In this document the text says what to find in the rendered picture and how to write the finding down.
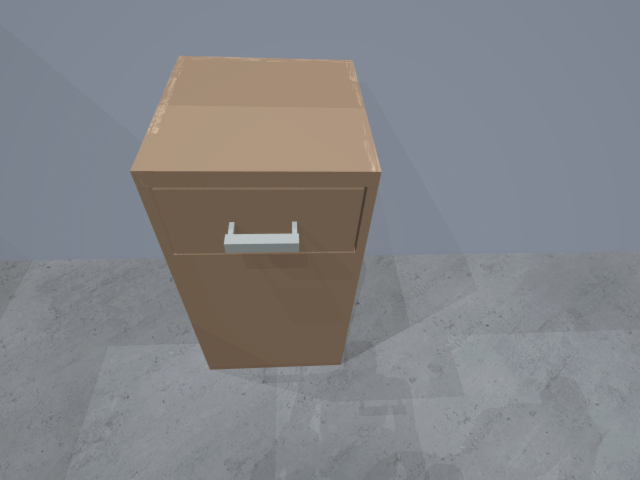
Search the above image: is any cabinet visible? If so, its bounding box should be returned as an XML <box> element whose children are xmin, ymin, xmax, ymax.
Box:
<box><xmin>130</xmin><ymin>56</ymin><xmax>381</xmax><ymax>370</ymax></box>

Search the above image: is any drawer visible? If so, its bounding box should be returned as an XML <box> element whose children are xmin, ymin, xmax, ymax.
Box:
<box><xmin>152</xmin><ymin>187</ymin><xmax>365</xmax><ymax>254</ymax></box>

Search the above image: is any handle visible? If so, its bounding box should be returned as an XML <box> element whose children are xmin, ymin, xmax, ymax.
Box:
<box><xmin>224</xmin><ymin>222</ymin><xmax>299</xmax><ymax>253</ymax></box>

